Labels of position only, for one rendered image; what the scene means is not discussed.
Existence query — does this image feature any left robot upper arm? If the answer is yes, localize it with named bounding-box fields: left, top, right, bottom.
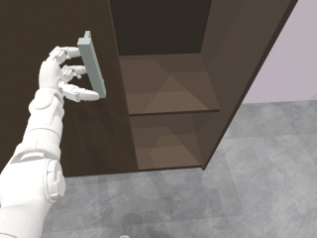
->
left=0, top=158, right=65, bottom=238

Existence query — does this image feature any left robot forearm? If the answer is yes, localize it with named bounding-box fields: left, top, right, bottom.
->
left=0, top=87, right=64, bottom=205

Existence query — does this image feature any handle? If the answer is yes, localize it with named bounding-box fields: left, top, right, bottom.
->
left=77, top=31, right=106, bottom=98

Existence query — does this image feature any left robot hand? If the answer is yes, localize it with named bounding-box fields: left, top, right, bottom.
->
left=39, top=46, right=100, bottom=102

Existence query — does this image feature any wardrobe door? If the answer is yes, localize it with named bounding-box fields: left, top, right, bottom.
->
left=0, top=0, right=139, bottom=178

